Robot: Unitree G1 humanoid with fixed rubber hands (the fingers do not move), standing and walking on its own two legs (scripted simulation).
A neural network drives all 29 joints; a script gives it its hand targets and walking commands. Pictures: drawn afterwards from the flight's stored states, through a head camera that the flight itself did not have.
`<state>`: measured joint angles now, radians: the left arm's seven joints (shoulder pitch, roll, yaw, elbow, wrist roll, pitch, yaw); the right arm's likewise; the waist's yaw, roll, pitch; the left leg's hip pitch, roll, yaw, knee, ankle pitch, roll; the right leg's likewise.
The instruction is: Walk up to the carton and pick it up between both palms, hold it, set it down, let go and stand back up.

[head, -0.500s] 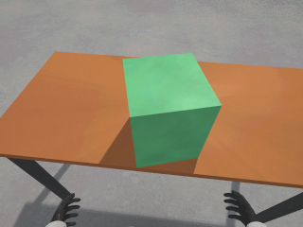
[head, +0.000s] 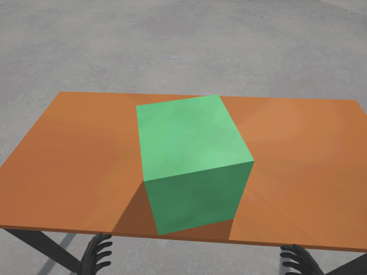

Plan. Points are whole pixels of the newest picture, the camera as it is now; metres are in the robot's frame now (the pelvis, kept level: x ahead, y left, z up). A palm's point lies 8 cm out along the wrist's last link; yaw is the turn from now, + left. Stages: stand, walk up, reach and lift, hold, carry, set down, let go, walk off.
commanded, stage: reach and lift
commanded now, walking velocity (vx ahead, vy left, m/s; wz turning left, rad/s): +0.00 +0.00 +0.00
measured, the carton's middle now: (188, 165) +0.38 +0.04 +0.03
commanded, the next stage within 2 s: none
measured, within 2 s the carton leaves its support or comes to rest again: neither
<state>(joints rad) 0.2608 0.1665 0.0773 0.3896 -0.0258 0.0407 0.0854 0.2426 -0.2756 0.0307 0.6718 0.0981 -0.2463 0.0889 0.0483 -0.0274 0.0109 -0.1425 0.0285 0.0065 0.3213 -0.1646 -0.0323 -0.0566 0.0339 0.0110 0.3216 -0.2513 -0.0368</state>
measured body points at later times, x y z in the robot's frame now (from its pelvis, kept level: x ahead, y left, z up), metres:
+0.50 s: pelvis -0.02 +0.00 +0.00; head -0.05 +0.01 +0.45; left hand +0.15 +0.21 -0.01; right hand +0.18 -0.22 +0.00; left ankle +0.00 +0.14 -0.75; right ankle -0.05 -0.09 -0.75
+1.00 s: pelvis -0.04 -0.01 +0.00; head -0.05 +0.00 +0.45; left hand +0.19 +0.19 +0.04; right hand +0.20 -0.22 +0.04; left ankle +0.00 +0.14 -0.75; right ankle -0.05 -0.09 -0.75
